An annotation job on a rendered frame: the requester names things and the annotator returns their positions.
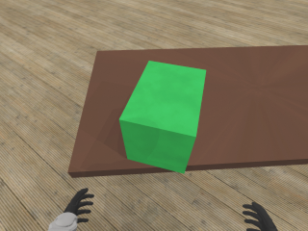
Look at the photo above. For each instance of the robot right hand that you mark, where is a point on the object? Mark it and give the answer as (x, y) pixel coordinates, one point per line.
(265, 223)

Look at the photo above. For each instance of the robot left hand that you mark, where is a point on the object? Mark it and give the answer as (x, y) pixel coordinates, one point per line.
(75, 204)

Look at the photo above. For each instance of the table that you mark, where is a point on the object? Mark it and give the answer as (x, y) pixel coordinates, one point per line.
(253, 113)

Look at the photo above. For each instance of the robot left forearm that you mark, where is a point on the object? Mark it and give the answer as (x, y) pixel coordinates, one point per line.
(64, 222)

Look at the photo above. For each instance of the carton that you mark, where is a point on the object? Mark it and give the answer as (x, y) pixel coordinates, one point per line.
(159, 123)

